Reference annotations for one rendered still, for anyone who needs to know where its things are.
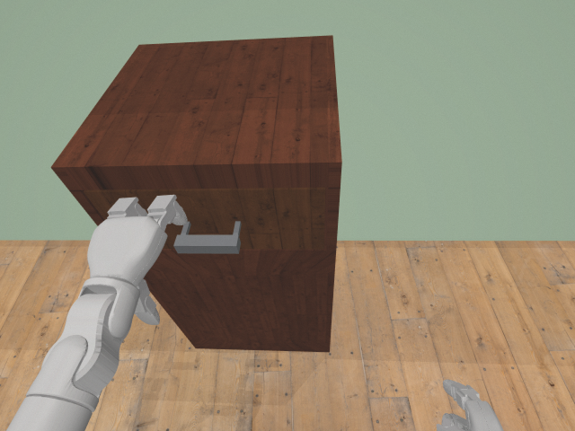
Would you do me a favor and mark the cabinet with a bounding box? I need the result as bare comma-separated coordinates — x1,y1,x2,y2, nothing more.
50,35,342,352

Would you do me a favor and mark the right robot hand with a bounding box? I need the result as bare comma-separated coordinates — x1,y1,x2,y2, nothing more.
437,380,504,431

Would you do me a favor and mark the drawer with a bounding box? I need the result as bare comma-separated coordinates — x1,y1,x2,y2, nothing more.
84,188,325,250

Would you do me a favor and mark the handle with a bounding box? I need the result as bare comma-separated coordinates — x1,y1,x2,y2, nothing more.
173,221,242,254

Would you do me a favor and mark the robot left forearm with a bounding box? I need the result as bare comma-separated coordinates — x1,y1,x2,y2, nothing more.
6,276,140,431

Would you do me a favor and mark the left robot hand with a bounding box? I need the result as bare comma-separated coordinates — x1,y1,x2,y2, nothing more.
87,195,188,325

